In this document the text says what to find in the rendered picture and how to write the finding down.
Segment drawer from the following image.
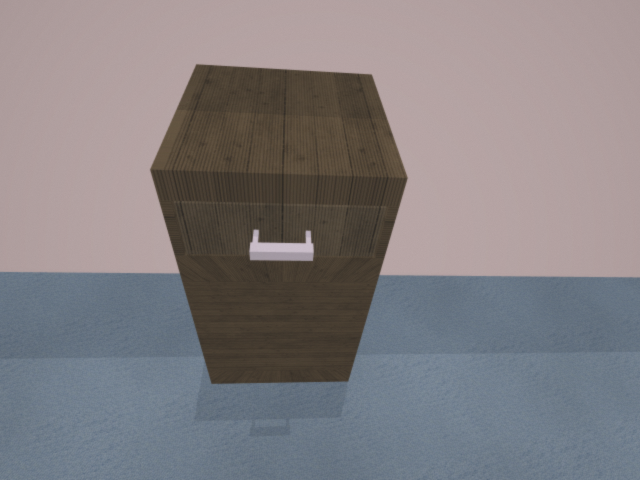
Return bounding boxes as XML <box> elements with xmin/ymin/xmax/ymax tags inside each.
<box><xmin>174</xmin><ymin>201</ymin><xmax>386</xmax><ymax>256</ymax></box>

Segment cabinet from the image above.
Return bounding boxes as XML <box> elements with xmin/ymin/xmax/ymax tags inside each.
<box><xmin>150</xmin><ymin>64</ymin><xmax>408</xmax><ymax>384</ymax></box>

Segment handle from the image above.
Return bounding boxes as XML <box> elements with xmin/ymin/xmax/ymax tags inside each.
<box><xmin>249</xmin><ymin>230</ymin><xmax>314</xmax><ymax>261</ymax></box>

